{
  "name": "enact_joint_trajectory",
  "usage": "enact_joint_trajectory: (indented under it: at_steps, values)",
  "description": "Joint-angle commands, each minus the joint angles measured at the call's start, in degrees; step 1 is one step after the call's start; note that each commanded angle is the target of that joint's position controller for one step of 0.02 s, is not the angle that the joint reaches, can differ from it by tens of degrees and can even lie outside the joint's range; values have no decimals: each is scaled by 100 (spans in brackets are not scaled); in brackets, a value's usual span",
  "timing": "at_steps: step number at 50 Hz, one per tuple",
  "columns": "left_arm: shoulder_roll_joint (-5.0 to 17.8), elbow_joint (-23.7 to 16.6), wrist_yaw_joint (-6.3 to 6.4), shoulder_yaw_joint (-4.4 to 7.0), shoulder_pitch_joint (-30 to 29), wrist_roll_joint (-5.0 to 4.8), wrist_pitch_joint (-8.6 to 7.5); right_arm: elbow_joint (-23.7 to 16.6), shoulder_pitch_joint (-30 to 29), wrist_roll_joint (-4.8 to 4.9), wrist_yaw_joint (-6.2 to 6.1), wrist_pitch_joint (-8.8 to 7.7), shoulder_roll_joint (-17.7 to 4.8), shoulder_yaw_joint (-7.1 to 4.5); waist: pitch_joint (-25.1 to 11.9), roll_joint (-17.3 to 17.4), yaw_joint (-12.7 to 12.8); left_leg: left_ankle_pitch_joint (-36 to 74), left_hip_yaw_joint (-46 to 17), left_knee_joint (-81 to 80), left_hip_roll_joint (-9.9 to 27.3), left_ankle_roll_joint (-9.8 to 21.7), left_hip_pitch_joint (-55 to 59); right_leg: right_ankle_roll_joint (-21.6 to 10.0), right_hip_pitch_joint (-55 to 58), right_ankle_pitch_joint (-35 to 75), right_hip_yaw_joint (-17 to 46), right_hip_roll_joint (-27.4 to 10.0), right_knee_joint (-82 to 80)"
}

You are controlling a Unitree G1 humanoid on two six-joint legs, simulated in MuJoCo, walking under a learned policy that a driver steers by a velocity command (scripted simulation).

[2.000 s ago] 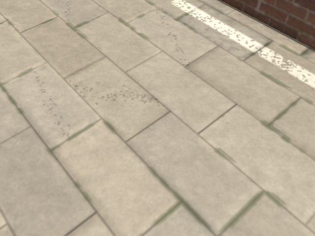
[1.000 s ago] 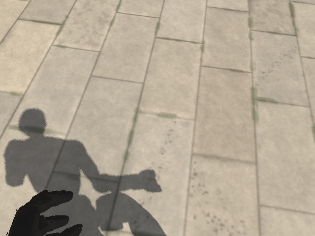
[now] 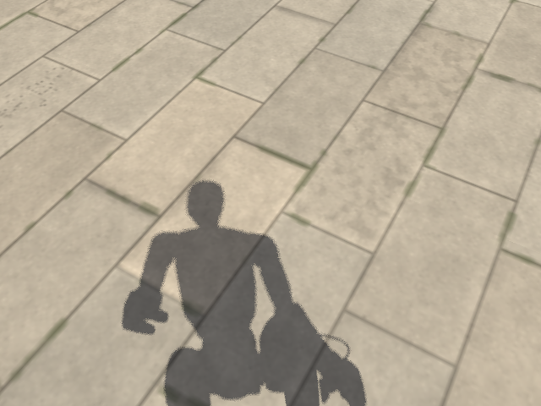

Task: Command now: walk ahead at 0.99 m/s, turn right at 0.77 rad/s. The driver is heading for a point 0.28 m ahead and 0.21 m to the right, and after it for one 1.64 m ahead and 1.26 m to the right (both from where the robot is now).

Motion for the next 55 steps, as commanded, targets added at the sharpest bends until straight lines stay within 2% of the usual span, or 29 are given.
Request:
enact_joint_trajectory:
  at_steps: [1, 3, 4, 5, 6, 7, 8, 9, 11, 14, 20, 22, 24, 25, 26, 27, 28, 30, 34, 41, 43, 44, 46, 47, 48, 49, 50, 52, 55]
  values:
    - [290, -147, -28, -6, 673, 22, -6, -551, -772, -1, -188, -76, -1024, -180, 15, 734, 868, 8562, 108, 845, 1486, -146, -1317, -300, 2249, 63, -486, 633, -497]
    - [895, 429, 79, 259, 2759, 37, 63, -783, -1398, -99, -264, 146, -1360, -293, -968, 798, 1959, 9142, -169, 3473, 1668, -67, -1702, -596, 4381, -711, -170, 926, -471]
    - [1172, 677, 197, 441, 3625, -25, 64, -812, -1682, -68, -185, 236, -1306, -311, -1191, 269, 2372, 6784, -149, 6015, 1195, -28, -2534, -958, 5497, -865, 390, 759, -1103]
    - [1344, 697, 299, 526, 2961, -152, 113, -956, -1929, -182, -3, 163, -347, -49, -322, -1340, 1703, -46, -414, 8432, -105, -38, -4555, -1088, 5605, -422, 1223, 465, -1024]
    - [1842, 364, 294, 570, 2270, 45, 129, -1560, -995, -96, -5, 55, -116, 85, -1329, -1508, 621, -665, -1626, 9516, -146, -223, -6170, -2208, 6637, -828, 4055, -521, -1754]
    - [1629, 79, 346, 579, 1979, 61, 141, -1691, -1167, -186, 14, -107, -395, 145, -1552, -638, 740, -296, -2240, 9057, 79, -104, -6590, -2309, 6532, -3160, 5647, -1073, -3308]
    - [1132, 101, 405, 473, 1798, 93, 118, -1635, -1446, -203, 35, -172, -694, 105, -588, 383, 530, 158, -2295, 8264, 418, -57, -6548, -1899, 5420, -3964, 5627, -1042, -3875]
    - [960, 165, 409, 408, 1601, 72, 54, -1642, -1618, -271, 26, -128, -694, 103, -143, 800, 235, 324, -2271, 7632, 655, -103, -6166, -1625, 4448, -3673, 5145, -837, -3887]
    - [916, 147, 444, 353, 1427, 58, -159, -1615, -1600, -386, 2, 168, -589, 183, 286, 900, -91, 282, -2225, 6791, 936, -326, -5425, -1489, 2968, -2655, 4207, -341, -3886]
    - [1005, 73, 414, 370, 1367, 21, -353, -1917, -2236, -306, 68, 330, -438, 280, 432, 654, 3, 970, -1843, 4993, 1115, -548, -4708, -1367, 1961, -1641, 3179, 241, -4098]
    - [1120, 88, 325, 514, 1745, -59, -341, -2275, -3217, -37, 128, 262, -337, 339, 8, -81, 727, 2849, -1617, 2353, 594, -386, -3990, -687, 3268, 278, 3001, 412, -3549]
    - [1206, 26, 377, 550, 1622, -32, -329, -2193, -2879, -45, 79, 213, -582, 238, -244, -188, 545, 2478, -1742, 1871, 406, -315, -3401, -461, 3730, 994, 3173, 326, -2983]
    - [1517, -58, 356, 601, 1238, 24, -355, -1788, -1265, -25, -51, 152, -1097, -13, -1205, -65, -413, 1504, -1696, 1893, 284, -175, -1657, -196, 3735, 2006, 2994, 504, -1080]
    - [1193, -191, 348, 508, 957, 34, -432, -1525, 83, -120, -172, 117, -1445, -182, -1865, 188, -1043, 364, -2300, 2116, 1004, -24, -163, -108, 2860, 1146, 2715, 719, 606]
    - [182, -480, 362, 247, 1061, -83, -478, -1424, 620, -375, -228, 111, -1887, -299, -2348, 1781, -882, -2076, -4745, 1328, 2630, 231, 1113, -27, 1110, -3182, 2080, 1338, 2378]
    - [245, -695, 355, 118, 1514, -179, -415, -1510, -170, -336, -161, 167, -1957, -367, -2487, 2705, -217, -2999, -7150, 249, 3147, 633, 874, -36, 167, -3172, 1716, 1083, 3218]
    - [662, -504, 386, 166, 1060, -5, -286, -1673, -871, -280, -127, 210, -1263, -266, -1525, 1413, -244, -3089, -6181, 279, 2805, 619, 15, -28, -66, -2468, 1503, 613, 3317]
    - [736, -552, 224, 201, 532, 148, -165, -1454, -929, -240, -87, 237, -790, -153, -715, 417, -192, -863, -4168, 409, 2268, 427, -1116, 98, 184, -2009, 1307, 214, 2809]
    - [277, -981, -3, 29, 2, 186, 75, -807, -361, -66, 26, 33, -454, -67, -159, 712, 11, 1279, -2421, 152, 1982, 230, -1669, 189, -109, -1705, 1217, -193, 2632]
    - [263, -1500, -170, -144, -1304, 148, 101, -459, -164, -118, 32, -101, -777, -125, 675, 354, 58, 3861, -285, -390, 1614, -43, -1869, -3, 315, -502, 161, -15, 396]
    - [253, -1433, -177, -159, -1430, 140, 71, -391, 74, -124, -27, -51, -948, -155, 542, 393, 43, 6242, 72, 0, 1497, -175, -1500, -249, 1049, -607, -400, 453, -241]
    - [351, -1229, -145, -106, -1054, 44, 96, -424, 114, -101, -101, -17, -1017, -170, -75, 615, 184, 8097, 144, 528, 1453, -202, -1214, -319, 1816, -659, -531, 853, -149]
    - [582, -986, -45, 6, 126, 145, 54, -499, -37, -118, -194, 156, -1580, -309, -357, 938, 1008, 9489, -25, 2491, 1997, -224, -1309, -613, 2856, -1608, -353, 1027, -418]
    - [838, -582, 82, 176, 1388, 139, -8, -609, -339, -122, -153, 238, -1570, -325, -814, 909, 1544, 8723, -192, 3978, 2036, -97, -1934, -844, 4255, -1554, 57, 1059, -764]
    - [1109, -202, 252, 369, 1981, 89, -27, -695, -467, -169, -67, 298, -1308, -302, -989, 295, 1605, 4516, -189, 6021, 1367, -60, -3175, -1008, 5603, -1633, 732, 817, -1380]
    - [1806, -378, 351, 529, 1311, 141, 95, -1165, -133, -161, 9, 254, -540, -124, -1177, -1290, 582, -524, -449, 8363, 420, -314, -5573, -1517, 6941, -1027, 3359, -635, -1498]
    - [1840, -622, 374, 575, 1611, 153, 157, -1578, -565, -79, -2, 99, -891, -118, -2170, -376, 932, -95, -1689, 8709, 435, -230, -6257, -2047, 7340, -1847, 4863, -1079, -2553]
    - [1197, -352, 479, 436, 1341, 115, 52, -1483, -814, -35, 2, -9, -849, -41, -453, 567, 436, 562, -1771, 7548, 995, -163, -6254, -1583, 5405, -2082, 4323, -1046, -3499]
    - [599, -245, 529, 191, 893, 74, -256, -1227, -542, -285, 70, 324, -565, 38, 54, 772, -222, 303, -1846, 6385, 1376, -291, -5088, -1201, 3402, -1505, 2964, -254, -3749]
Velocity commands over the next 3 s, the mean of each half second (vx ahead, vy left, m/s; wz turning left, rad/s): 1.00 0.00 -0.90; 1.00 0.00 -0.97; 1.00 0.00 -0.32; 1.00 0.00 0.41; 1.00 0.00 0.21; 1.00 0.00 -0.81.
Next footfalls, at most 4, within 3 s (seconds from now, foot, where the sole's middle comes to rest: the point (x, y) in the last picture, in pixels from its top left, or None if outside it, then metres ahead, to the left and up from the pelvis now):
0.08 right None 0.29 -0.03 -0.75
0.50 left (256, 306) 0.72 0.05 -0.75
0.96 right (397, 245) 0.91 -0.36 -0.75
1.38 left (471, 154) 1.27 -0.68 -0.75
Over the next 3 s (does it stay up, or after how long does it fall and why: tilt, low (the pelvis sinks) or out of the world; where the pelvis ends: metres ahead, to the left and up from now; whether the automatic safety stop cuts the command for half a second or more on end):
stays up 1.94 -1.79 0.02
